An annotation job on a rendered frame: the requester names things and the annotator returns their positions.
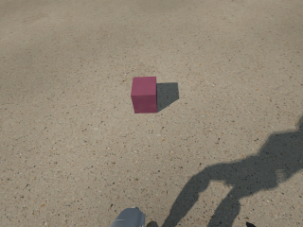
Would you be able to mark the robot left thigh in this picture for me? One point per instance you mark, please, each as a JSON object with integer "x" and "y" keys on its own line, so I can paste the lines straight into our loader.
{"x": 129, "y": 217}

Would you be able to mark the carton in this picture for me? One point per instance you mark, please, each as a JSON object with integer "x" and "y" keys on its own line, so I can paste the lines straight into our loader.
{"x": 144, "y": 95}

